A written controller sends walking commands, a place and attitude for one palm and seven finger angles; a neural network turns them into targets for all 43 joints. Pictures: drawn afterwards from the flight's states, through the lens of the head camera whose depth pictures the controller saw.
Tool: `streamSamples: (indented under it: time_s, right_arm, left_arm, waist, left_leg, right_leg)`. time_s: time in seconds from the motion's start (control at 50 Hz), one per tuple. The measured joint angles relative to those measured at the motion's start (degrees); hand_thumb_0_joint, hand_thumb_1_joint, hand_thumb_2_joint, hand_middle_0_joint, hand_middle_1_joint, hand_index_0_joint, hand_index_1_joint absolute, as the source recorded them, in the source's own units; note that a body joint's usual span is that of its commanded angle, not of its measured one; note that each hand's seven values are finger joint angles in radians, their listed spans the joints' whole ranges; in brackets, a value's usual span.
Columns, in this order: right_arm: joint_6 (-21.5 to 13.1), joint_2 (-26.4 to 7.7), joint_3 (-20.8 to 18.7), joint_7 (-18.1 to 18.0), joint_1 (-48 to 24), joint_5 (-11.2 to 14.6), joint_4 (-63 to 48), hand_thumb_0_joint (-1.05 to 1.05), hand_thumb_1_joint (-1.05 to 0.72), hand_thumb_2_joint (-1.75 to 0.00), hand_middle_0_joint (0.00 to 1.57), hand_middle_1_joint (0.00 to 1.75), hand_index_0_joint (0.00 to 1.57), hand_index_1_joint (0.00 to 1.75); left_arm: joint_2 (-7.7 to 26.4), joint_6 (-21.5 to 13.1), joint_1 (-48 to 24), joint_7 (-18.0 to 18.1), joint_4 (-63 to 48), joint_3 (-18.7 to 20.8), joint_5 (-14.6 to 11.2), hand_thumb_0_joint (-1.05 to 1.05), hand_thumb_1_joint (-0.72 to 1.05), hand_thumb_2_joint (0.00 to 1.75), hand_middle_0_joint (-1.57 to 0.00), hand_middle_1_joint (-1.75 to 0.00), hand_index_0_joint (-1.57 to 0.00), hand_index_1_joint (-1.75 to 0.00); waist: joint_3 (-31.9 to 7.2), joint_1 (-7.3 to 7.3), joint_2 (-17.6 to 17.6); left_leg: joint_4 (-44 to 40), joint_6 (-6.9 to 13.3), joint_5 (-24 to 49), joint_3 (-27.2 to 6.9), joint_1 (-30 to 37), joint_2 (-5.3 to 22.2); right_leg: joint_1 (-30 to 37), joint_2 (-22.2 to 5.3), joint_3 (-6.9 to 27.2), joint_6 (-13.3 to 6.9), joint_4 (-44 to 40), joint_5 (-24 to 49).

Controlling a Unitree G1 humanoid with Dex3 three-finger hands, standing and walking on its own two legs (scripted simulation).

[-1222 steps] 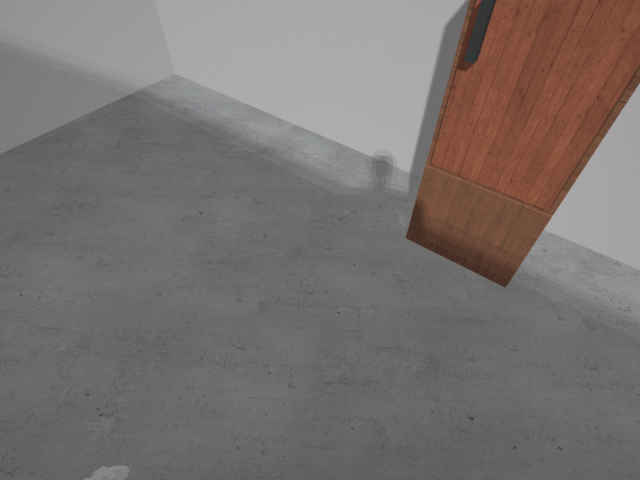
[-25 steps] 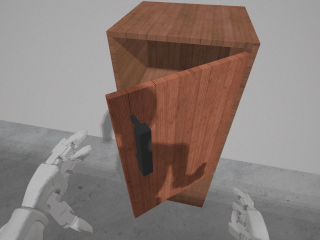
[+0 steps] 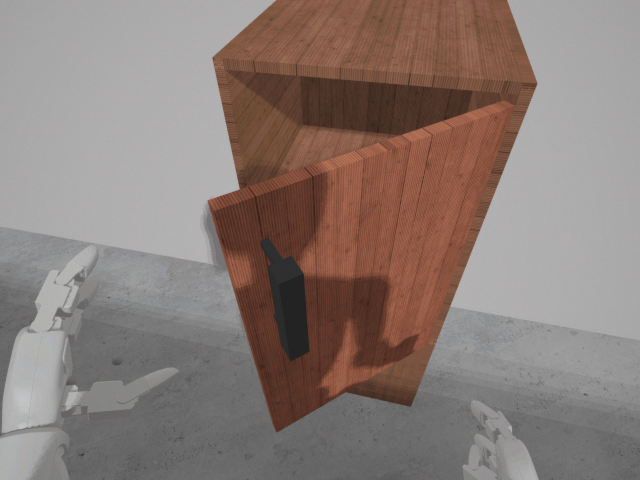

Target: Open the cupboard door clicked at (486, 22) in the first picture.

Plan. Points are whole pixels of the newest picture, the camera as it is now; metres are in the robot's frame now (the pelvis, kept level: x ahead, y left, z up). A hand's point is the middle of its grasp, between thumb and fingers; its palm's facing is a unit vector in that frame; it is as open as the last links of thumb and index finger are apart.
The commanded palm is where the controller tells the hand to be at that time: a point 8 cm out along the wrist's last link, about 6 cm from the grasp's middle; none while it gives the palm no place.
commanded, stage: draw the hand back to the body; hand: left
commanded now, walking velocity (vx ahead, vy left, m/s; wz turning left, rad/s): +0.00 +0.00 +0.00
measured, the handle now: (282, 300) +0.28 +0.09 +0.11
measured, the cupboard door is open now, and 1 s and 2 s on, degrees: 43 43 43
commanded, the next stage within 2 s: step back with the hand held close in 0.74 s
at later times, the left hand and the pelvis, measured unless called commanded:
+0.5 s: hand (101, 329) +0.20 +0.25 +0.15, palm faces +0.46 -0.79 -0.40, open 7.9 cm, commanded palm +0.15 +0.28 +0.17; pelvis +0.01 -0.01 +0.00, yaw -1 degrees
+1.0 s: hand (81, 333) +0.19 +0.26 +0.16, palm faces +0.44 -0.78 -0.44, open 7.4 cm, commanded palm +0.13 +0.29 +0.18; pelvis -0.01 -0.01 +0.00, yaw -1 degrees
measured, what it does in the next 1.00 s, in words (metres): stands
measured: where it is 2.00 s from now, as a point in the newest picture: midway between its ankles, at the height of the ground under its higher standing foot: outside the picture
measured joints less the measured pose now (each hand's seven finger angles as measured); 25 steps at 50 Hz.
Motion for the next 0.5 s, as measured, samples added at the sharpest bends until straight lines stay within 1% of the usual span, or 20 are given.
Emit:
streamSamples:
  time_s: [0.14, 0.26, 0.42, 0.5]
  right_arm:
    - [2.0, 0.3, -0.6, 0.2, -1.1, 0.0, 0.7, 0.01, -0.9, -0.9, 0.2, 0.3, 0.2, 0.3]
    - [3.3, 0.0, -1.3, 0.2, -2.0, 0.2, 0.3, 0.01, -0.9, -0.9, 0.2, 0.3, 0.2, 0.3]
    - [4.2, -0.6, -1.9, 0.1, -2.5, 0.3, 0.4, 0.01, -0.9, -0.9, 0.2, 0.3, 0.2, 0.3]
    - [4.1, -0.8, -2.1, 0.3, -2.4, 0.3, 0.4, 0.01, -0.9, -0.9, 0.2, 0.3, 0.2, 0.3]
  left_arm:
    - [0.7, -0.6, -1.3, 0.3, 1.7, 2.4, -0.1, 0.0, 0.22, 0.61, -0.18, -0.3, -0.18, -0.3]
    - [1.2, -0.8, -2.4, 0.0, 2.9, 4.3, -0.6, 0.0, 0.43, 0.7, -0.19, -0.3, -0.19, -0.31]
    - [1.7, -0.9, -3.9, 0.1, 4.2, 6.6, -1.2, 0.01, 0.7, 0.82, -0.2, -0.3, -0.2, -0.31]
    - [1.2, -0.8, -4.1, 0.1, 4.3, 6.5, -1.2, 0.01, 0.8, 0.86, -0.21, -0.3, -0.21, -0.31]
  waist:
    - [-0.1, -0.45, 0.9]
    - [-0.1, -0.41, 1.2]
    - [0.0, -0.06, 1.0]
    - [0.0, -0.01, 1.0]
  left_leg:
    - [-2.2, -0.4, 0.5, 0.4, 1.9, 0.5]
    - [-3.2, -0.7, 0.7, 0.6, 2.7, 1.0]
    - [-3.9, -1.0, 1.0, 0.5, 3.2, 1.4]
    - [-4.0, -1.1, 1.1, 0.5, 3.3, 1.5]
  right_leg:
    - [1.2, 0.5, 0.3, -0.3, -1.2, 0.1]
    - [1.8, 1.0, 0.5, -0.6, -1.9, 0.2]
    - [2.3, 1.5, 0.3, -1.0, -2.6, 0.5]
    - [2.5, 1.5, 0.3, -1.0, -2.8, 0.7]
